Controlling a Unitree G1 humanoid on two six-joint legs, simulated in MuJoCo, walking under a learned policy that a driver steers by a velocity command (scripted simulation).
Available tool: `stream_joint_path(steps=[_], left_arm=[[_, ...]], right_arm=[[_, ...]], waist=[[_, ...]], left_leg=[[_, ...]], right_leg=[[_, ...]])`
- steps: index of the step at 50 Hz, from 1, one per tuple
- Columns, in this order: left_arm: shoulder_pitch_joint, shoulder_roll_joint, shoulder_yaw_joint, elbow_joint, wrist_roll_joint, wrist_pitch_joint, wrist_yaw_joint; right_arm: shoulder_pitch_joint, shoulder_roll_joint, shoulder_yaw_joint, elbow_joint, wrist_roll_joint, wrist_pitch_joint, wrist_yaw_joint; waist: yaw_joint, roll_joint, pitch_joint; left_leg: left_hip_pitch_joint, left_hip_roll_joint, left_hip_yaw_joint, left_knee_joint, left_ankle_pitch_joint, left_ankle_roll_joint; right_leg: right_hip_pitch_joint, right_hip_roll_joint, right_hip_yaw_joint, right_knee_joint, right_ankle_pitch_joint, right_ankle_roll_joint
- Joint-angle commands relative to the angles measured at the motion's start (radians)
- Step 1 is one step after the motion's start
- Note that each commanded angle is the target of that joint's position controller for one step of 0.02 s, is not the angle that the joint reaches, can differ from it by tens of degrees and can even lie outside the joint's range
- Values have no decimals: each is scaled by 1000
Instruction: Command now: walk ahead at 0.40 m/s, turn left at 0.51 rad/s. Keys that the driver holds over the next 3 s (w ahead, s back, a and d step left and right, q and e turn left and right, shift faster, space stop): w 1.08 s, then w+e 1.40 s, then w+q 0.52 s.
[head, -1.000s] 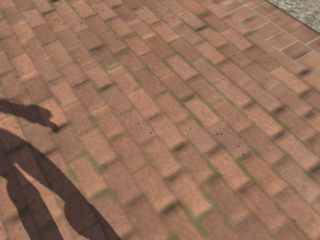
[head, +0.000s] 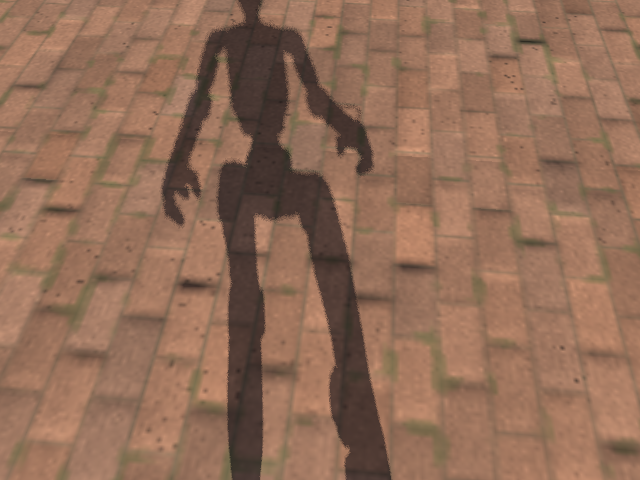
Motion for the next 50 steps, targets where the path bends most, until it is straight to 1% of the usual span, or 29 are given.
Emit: stream_joint_path(steps=[1,2,3,4,5,6,7,8,9,11,14,20,23,26,28,29,30,31,32,33,34,35,36,38,40,42,45,47,50], left_arm=[[-45,201,53,-50,-22,-15,-15],[-58,201,50,-43,-29,-10,-19],[-50,177,39,-35,-25,-11,-22],[-36,122,16,-35,-6,-18,-23],[-61,22,-20,-108,38,-30,-23],[-79,85,-8,-119,3,-53,-18],[-119,150,10,-129,-33,-63,-23],[-132,151,8,-127,-34,-68,-25],[-135,138,6,-113,-11,-69,-23],[-106,127,8,-90,4,-58,-31],[-105,90,-2,-69,13,-37,-36],[-333,25,-33,-126,2,-50,-53],[-412,27,-36,-152,-2,-59,-71],[-413,48,-30,-162,2,-65,-83],[-327,85,-12,-146,8,-61,-74],[-199,120,8,-115,7,-58,-63],[-30,160,22,-81,12,-54,-50],[96,254,46,-63,32,-50,-42],[123,166,26,-43,11,-48,-44],[43,130,13,-49,-1,-41,-36],[-27,107,6,-57,0,-37,-29],[-77,88,-1,-56,8,-37,-30],[-105,67,-8,-61,22,-44,-32],[-123,68,-7,-55,21,-56,-35],[-118,85,-2,-34,13,-68,-35],[-97,104,4,-19,11,-69,-29],[-61,124,7,-4,3,-58,-21],[-6,144,11,18,-4,-50,-19],[35,157,16,45,-11,-31,-17]], right_arm=[[-75,-70,-12,-95,3,-21,8],[-21,-70,-16,-77,2,-22,8],[85,-101,-36,-38,2,-22,2],[231,-164,-69,3,7,-20,-7],[334,-291,-89,6,-7,-23,-24],[306,-283,-78,-23,-2,-47,-15],[266,-209,-55,-18,-7,-66,-7],[233,-168,-41,-11,-11,-75,-3],[180,-139,-31,-12,-13,-76,-2],[114,-110,-16,-12,-26,-82,-7],[120,-120,-17,22,-22,-96,-18],[207,-143,-19,104,-14,-92,-39],[258,-152,-23,148,-8,-85,-39],[267,-160,-28,176,-4,-70,-44],[257,-183,-34,182,-9,-59,-50],[241,-182,-31,182,-14,-50,-52],[233,-165,-20,169,-24,-48,-55],[367,-42,15,149,-28,-63,-43],[354,-69,17,174,-19,-84,-35],[233,-150,-8,139,17,-98,-26],[152,-151,-3,111,24,-107,-24],[106,-134,-2,101,9,-110,-26],[119,-125,-6,108,-4,-102,-29],[181,-78,4,132,-9,-82,-31],[155,-59,10,122,-18,-69,-39],[80,-52,15,97,-27,-72,-41],[-38,-26,26,73,-22,-89,-28],[-105,-23,28,57,-14,-97,-17],[-166,-44,20,31,-6,-103,-1]], waist=[[-27,-132,61],[-70,-114,50],[-125,-79,-2],[-194,-2,-94],[-199,299,-158],[-198,251,-223],[-197,173,-139],[-172,154,-75],[-144,87,-40],[-91,101,-6],[-73,53,9],[-146,49,78],[-163,42,108],[-138,58,90],[-86,100,4],[-14,102,-88],[63,89,-211],[23,-147,-399],[47,-212,-495],[45,-160,-295],[18,-79,-162],[-19,-23,-61],[-57,-36,-28],[-97,-70,-24],[-106,-75,9],[-87,-67,31],[-41,-56,46],[-7,-55,48],[5,-65,60]], left_leg=[[64,-19,49,-114,-22,50],[170,-46,77,-191,11,75],[359,-92,97,-236,44,101],[577,-89,45,-260,50,126],[805,188,-453,-385,-67,245],[797,310,-778,-523,-183,365],[751,297,-659,-525,-166,352],[670,254,-531,-515,-104,323],[590,208,-443,-519,-34,295],[478,154,-328,-563,160,269],[449,130,-215,-596,374,269],[435,84,-96,-641,387,215],[513,123,-107,-625,375,220],[624,160,-115,-547,527,204],[670,151,-108,-412,878,184],[652,118,-79,-249,1027,164],[476,87,-70,-21,911,136],[48,-79,-43,427,346,56],[-92,-172,-169,589,-277,49],[-199,-99,-174,635,-246,56],[-202,-41,-130,581,-159,65],[-183,0,-98,503,-100,62],[-121,33,-99,447,-53,59],[-45,49,-87,398,-21,39],[-62,65,-72,314,15,12],[-97,74,-62,190,135,-5],[-54,43,-29,-52,329,-4],[-35,20,-15,-141,387,-3],[-64,8,-31,-224,348,25]], right_leg=[[-78,-249,148,-122,-9,-193],[-115,-243,119,-66,42,-180],[-180,-210,68,70,191,-157],[-266,-144,-22,319,278,-109],[-612,-11,-63,741,-153,-10],[-768,57,142,941,-277,-1],[-838,0,185,994,-207,-20],[-829,-38,174,963,-121,-44],[-791,-68,180,904,-42,-49],[-691,-86,182,828,61,-40],[-686,-68,161,742,162,-6],[-619,-6,114,338,431,-3],[-624,15,121,231,436,-32],[-611,35,120,181,339,-79],[-470,93,76,196,236,-116],[-292,123,45,178,247,-148],[20,36,126,224,309,-200],[469,-258,599,226,176,-382],[538,-332,898,54,64,-419],[396,-296,759,9,-40,-359],[222,-258,626,-25,-27,-322],[61,-218,537,-64,52,-304],[-40,-183,474,-97,126,-291],[-138,-155,405,-154,196,-305],[-191,-146,332,-188,265,-313],[-186,-124,272,-204,300,-301],[-172,-80,193,-197,311,-256],[-127,-100,197,-186,286,-247],[-10,-154,226,-140,286,-232]])
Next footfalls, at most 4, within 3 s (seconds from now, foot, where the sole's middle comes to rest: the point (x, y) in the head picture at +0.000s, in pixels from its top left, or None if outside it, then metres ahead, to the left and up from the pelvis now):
0.08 left None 0.12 0.15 -0.78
0.60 right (363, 475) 0.50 -0.01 -0.78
1.10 left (249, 355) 0.76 0.26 -0.78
1.64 right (358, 265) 1.04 0.02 -0.78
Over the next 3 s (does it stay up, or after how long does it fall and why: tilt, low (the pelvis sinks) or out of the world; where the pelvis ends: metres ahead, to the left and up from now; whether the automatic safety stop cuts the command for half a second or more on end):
stays up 1.51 -0.22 0.00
